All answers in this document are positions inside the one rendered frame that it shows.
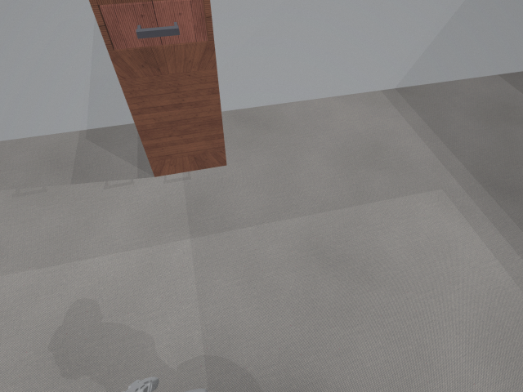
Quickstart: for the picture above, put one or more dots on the drawer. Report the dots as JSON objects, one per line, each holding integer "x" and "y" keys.
{"x": 122, "y": 20}

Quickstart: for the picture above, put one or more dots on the handle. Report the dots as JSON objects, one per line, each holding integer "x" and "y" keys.
{"x": 158, "y": 31}

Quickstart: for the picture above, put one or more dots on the cabinet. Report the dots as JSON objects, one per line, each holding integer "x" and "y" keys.
{"x": 172, "y": 92}

